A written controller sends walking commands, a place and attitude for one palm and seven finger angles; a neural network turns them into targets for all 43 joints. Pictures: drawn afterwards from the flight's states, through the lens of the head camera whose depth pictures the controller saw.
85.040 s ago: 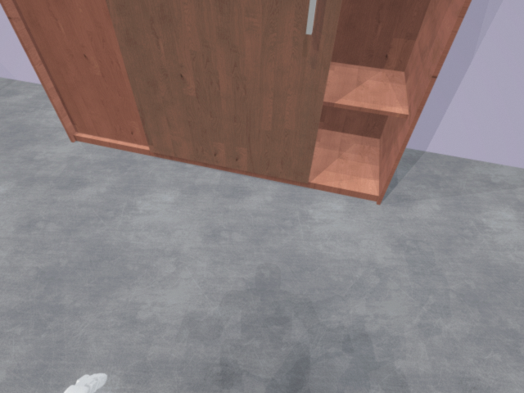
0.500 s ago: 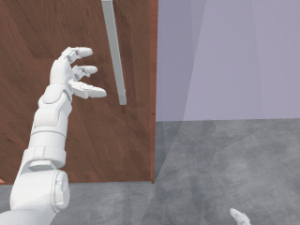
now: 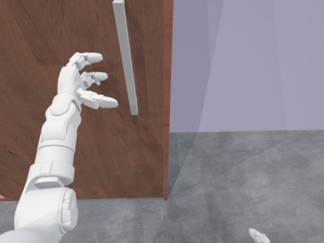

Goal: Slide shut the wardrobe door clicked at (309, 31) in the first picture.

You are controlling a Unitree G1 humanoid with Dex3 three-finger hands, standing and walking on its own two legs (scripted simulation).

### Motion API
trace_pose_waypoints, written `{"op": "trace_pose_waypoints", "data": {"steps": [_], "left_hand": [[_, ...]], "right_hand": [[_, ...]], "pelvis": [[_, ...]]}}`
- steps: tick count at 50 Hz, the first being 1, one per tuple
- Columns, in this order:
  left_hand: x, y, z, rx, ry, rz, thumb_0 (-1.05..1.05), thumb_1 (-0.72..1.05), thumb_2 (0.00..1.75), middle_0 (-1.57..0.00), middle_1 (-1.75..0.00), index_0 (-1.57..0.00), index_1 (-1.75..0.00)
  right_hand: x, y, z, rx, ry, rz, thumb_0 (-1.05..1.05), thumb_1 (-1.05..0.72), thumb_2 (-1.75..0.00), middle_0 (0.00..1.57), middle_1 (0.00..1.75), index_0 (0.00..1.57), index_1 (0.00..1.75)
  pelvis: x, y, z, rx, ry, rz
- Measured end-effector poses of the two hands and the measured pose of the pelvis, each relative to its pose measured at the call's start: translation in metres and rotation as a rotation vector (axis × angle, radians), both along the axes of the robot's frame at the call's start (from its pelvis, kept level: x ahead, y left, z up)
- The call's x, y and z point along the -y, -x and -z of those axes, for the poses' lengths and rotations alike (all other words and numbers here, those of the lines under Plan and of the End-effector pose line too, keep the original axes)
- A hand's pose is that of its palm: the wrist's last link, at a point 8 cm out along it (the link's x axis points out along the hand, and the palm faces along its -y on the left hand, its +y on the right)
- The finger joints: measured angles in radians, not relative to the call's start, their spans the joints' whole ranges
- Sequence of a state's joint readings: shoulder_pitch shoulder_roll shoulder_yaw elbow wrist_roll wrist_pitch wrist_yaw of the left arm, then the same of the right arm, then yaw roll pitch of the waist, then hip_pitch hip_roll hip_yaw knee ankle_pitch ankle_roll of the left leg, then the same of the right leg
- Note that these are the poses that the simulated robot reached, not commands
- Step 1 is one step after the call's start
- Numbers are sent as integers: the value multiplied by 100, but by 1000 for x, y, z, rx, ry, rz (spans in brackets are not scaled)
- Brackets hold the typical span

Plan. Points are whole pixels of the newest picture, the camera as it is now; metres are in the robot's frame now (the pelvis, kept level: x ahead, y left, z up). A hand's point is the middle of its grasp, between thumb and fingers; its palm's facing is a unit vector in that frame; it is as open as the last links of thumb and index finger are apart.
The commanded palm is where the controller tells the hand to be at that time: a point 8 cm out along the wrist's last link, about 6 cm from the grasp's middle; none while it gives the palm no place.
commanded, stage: move the hooked fingers beside the handle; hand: left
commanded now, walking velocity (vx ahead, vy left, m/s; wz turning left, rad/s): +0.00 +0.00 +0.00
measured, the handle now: (129, 65) +0.50 +0.11 +0.21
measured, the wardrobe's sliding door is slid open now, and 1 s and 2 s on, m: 0.00 0.00 0.00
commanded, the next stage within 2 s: feel for the door with the fingertips in 0.32 s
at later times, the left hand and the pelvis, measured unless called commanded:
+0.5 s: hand (100, 82) +0.43 +0.17 +0.20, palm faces +0.09 -1.00 +0.00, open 14.0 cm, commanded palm +0.41 +0.21 +0.20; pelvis +0.00 +0.00 +0.00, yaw +0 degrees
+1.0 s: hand (113, 78) +0.45 +0.14 +0.20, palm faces +0.10 -0.99 +0.00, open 14.0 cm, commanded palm +0.42 +0.19 +0.20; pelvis +0.00 +0.00 +0.00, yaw +0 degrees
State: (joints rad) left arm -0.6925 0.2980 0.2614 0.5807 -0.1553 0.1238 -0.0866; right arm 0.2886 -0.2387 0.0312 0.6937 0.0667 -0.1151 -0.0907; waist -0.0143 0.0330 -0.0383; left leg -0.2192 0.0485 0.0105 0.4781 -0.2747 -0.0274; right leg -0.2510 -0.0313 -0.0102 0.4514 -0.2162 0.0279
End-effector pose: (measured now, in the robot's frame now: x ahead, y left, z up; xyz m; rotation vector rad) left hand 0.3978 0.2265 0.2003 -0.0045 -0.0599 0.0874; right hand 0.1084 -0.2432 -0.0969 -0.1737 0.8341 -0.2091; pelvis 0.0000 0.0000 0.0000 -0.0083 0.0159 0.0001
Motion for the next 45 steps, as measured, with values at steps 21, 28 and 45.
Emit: {"op": "trace_pose_waypoints", "data": {"steps": [21, 28, 45], "left_hand": [[3, -8, 3, -23, 3, -10, -1, -50, 30, -30, -120, -30, -120], [7, -9, 1, -17, 0, 19, -1, -50, 30, -30, -120, -30, -120], [45, -22, 5, -29, 30, 10, -1, -50, 30, -30, -120, -30, -120]], "right_hand": [[5, 6, 2, -19, 0, 5, 1, -90, -90, 20, 30, 20, 30], [9, 15, 5, -52, 14, 12, 1, -90, -90, 20, 30, 20, 30], [-4, 3, 3, -9, -23, 1, 1, -90, -90, 20, 30, 20, 30]], "pelvis": [[4, 2, 1, -9, -2, 2], [2, 3, 0, -14, 2, -7], [3, 2, 1, -20, -5, 12]]}}
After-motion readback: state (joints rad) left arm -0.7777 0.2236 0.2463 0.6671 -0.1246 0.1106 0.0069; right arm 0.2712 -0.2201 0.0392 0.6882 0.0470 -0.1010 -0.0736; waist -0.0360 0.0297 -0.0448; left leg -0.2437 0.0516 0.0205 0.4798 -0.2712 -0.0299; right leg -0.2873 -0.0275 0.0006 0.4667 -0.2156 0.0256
